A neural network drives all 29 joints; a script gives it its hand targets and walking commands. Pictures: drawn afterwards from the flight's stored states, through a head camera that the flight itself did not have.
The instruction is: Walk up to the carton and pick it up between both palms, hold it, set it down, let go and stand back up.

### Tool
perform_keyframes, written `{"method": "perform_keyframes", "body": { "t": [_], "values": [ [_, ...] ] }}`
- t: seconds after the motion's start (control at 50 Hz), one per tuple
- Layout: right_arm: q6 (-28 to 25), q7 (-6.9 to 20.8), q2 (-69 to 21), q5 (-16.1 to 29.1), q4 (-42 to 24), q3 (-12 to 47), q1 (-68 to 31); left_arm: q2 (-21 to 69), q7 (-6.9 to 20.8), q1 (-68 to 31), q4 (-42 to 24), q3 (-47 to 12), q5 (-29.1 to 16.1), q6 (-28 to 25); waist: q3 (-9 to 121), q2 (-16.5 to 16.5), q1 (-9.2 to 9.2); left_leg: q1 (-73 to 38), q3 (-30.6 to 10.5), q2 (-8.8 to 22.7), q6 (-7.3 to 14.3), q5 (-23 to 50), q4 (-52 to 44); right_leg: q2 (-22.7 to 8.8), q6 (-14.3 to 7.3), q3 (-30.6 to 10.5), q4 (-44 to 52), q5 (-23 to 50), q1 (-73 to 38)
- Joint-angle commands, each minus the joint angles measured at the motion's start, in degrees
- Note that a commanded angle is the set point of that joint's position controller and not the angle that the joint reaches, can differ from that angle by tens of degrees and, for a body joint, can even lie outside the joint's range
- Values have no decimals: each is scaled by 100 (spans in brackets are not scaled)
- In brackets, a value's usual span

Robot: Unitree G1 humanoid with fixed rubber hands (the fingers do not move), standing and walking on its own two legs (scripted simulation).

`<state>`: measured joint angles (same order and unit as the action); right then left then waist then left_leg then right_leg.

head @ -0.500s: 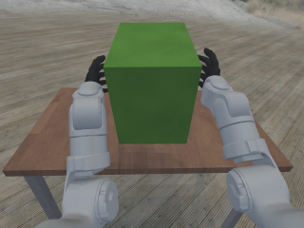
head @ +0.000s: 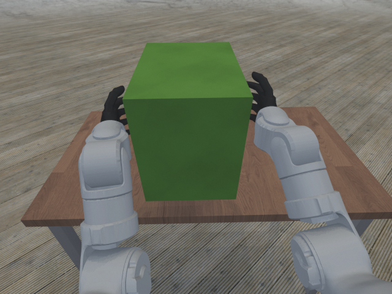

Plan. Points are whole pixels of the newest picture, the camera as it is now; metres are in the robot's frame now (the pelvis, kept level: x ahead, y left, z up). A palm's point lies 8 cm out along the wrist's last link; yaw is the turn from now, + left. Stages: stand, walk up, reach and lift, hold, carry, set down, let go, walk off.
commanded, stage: hold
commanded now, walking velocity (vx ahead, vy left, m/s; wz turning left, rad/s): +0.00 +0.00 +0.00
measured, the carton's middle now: (189, 117) +0.43 +0.02 +0.21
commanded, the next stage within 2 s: none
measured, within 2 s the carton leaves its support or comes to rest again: neither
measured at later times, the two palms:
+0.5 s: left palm (110, 124) +0.34 +0.16 +0.26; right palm (267, 113) +0.36 -0.12 +0.26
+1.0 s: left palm (117, 125) +0.35 +0.15 +0.24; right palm (267, 117) +0.37 -0.13 +0.24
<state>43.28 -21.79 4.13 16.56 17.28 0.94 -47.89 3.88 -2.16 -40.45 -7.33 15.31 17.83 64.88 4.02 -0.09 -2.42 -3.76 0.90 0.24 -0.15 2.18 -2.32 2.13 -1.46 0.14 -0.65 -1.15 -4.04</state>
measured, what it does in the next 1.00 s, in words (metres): stands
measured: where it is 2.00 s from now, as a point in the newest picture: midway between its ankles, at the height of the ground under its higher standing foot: outside the picture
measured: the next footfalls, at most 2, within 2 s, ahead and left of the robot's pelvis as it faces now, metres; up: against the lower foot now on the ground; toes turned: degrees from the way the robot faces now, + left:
none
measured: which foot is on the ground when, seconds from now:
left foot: down 0.00-1.00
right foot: down 0.00-1.00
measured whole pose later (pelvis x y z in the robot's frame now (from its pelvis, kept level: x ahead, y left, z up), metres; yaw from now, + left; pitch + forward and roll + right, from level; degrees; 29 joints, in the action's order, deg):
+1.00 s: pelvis +0.00 +0.02 +0.00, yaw -2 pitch -6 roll +0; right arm 39.4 -18.0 3.6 13.7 20.3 -1.4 -47.5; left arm 5.7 3.6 -43.0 -5.4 18.5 22.5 64.8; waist 0.5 -0.9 -3.9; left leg -8.8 2.8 -0.9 1.1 2.3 -5.1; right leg 1.0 -0.3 -1.9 2.4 -0.1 -8.6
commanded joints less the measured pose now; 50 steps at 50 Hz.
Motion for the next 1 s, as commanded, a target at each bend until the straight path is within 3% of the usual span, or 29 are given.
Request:
{"method": "perform_keyframes", "body": {
  "t": [0.0,0.02,0.06,0.1,0.12,0.18,0.24,0.3,0.32,0.4,0.44,0.5,0.52,0.56,0.58,0.6,0.68,0.76,0.8,0.86,0.88,0.9,0.94,0.96,0.98],
  "values": [
    [-67,667,-2563,485,-818,1108,-3178,1997,1262,-3416,-108,-1630,-1075,-114,1633,-145,-178,-853,-81,11,53,1180,344,-194,602,-417,-222,1284,-686],
    [-8,667,-2336,298,-350,824,-2956,1783,1348,-3358,204,-1330,-885,-45,1087,-133,-212,-656,-78,34,64,821,270,-192,626,-389,-151,854,-607],
    [45,668,-2176,122,98,518,-2820,1648,1531,-3374,536,-1010,-637,26,471,-113,-94,-473,38,25,100,372,200,-170,614,-292,-66,198,-481],
    [17,717,-2152,51,269,381,-2881,1611,1643,-3506,705,-713,-387,1,363,115,-65,-307,136,23,148,104,108,-225,643,-360,-63,-21,-540],
    [-2,739,-2150,69,353,391,-2936,1629,1678,-3714,611,-700,-345,-50,430,177,33,-269,134,33,156,141,94,-236,599,-356,-118,25,-557],
    [-178,842,-2278,249,130,508,-3355,1746,1640,-4031,323,-840,-434,-216,948,328,56,-429,108,52,139,233,83,-219,530,-369,-129,177,-503],
    [-359,924,-2395,352,-184,698,-3658,2013,1533,-4281,29,-1053,-622,-379,1512,222,37,-546,55,138,139,596,82,-163,456,-323,-188,520,-502],
    [-392,919,-2260,329,-227,849,-3594,1866,1435,-3950,313,-825,-550,-380,1593,-169,121,-909,1,137,186,676,77,-128,475,-299,-103,509,-573],
    [-405,921,-2168,332,-251,781,-3546,1860,1430,-3747,506,-780,-557,-347,1530,-166,135,-953,-6,157,165,647,64,-128,481,-301,-63,444,-493],
    [-438,919,-2166,238,32,898,-3101,1860,1478,-3713,505,-826,-519,-408,1308,-441,7,-885,62,92,214,447,101,-117,477,-313,-63,207,-345],
    [-491,915,-2162,214,-153,825,-3289,1894,1482,-3767,484,-950,-608,-453,1392,-286,20,-833,34,106,200,549,32,-104,471,-279,-35,348,-389],
    [-581,911,-2168,125,-325,820,-3289,1991,1463,-3785,335,-1064,-656,-509,1404,-105,-100,-952,11,71,139,569,45,-137,445,-273,2,355,-305],
    [-602,915,-2230,194,-337,811,-3275,2057,1450,-3880,205,-1206,-686,-523,1426,131,-100,-975,48,86,89,533,42,-130,402,-296,24,282,-235],
    [-656,952,-2313,270,-354,824,-3311,2172,1379,-3909,43,-1327,-723,-543,1460,306,-145,-1090,15,95,69,536,109,-127,352,-298,8,304,-118],
    [-666,966,-2273,260,-399,855,-3332,2193,1350,-3836,68,-1324,-721,-529,1489,286,-70,-1070,10,101,33,588,127,-124,328,-276,41,293,-135],
    [-669,972,-2251,239,-326,811,-3302,2211,1324,-3802,38,-1393,-713,-495,1445,413,-113,-1108,33,105,17,582,120,-121,344,-263,73,272,-110],
    [-650,1020,-2075,116,-105,737,-3174,2103,1298,-3793,9,-1370,-627,-405,1258,227,-174,-1177,24,114,2,336,145,-70,334,-194,50,49,23],
    [-572,1043,-2032,67,63,651,-2954,2079,1358,-3588,77,-1212,-544,-372,1165,268,-171,-1087,-27,142,3,334,26,-46,355,-205,34,307,-271],
    [-544,1015,-2047,107,-137,806,-3030,2042,1403,-3467,100,-1221,-569,-328,1300,74,-126,-1071,33,108,-13,695,53,-52,386,-191,74,544,-423],
    [-550,961,-2111,242,-586,962,-3135,2065,1432,-3343,-5,-1220,-622,-287,1470,71,-122,-1211,2,85,-9,1183,77,-68,409,-258,107,988,-645],
    [-546,938,-2133,233,-710,975,-3115,2110,1436,-3349,-158,-1341,-698,-285,1705,-8,-204,-1346,-13,87,-57,1412,115,-43,425,-227,86,1094,-587],
    [-555,926,-2177,278,-763,1092,-3052,2111,1431,-3432,-344,-1346,-701,-297,1680,-68,-109,-1329,3,60,-66,1476,133,-63,404,-221,53,1226,-603],
    [-564,901,-2238,355,-920,1158,-3019,2140,1415,-3385,-425,-1434,-725,-282,1667,-110,-118,-1397,-23,76,-56,1584,141,-47,388,-257,7,1347,-656],
    [-570,887,-2295,393,-937,1179,-2991,2121,1411,-3304,-417,-1430,-701,-268,1711,85,-116,-1464,2,55,-76,1607,131,-67,401,-316,45,1321,-714],
    [-552,879,-2223,391,-953,1178,-2956,2095,1411,-3241,-445,-1485,-698,-250,1696,38,-167,-1474,-23,82,-90,1667,145,-31,377,-264,44,1337,-767]
  ]
}}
